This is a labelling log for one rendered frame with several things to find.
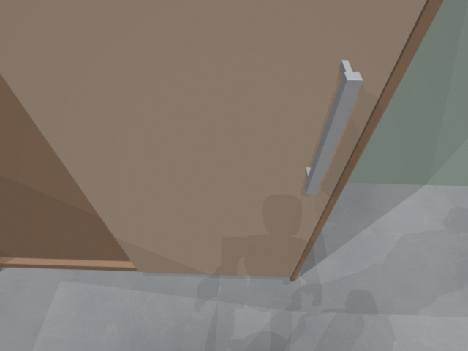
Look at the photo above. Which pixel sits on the handle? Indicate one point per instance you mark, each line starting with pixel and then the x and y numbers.
pixel 342 105

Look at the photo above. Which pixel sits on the wardrobe door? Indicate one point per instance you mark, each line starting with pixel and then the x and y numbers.
pixel 189 124
pixel 43 211

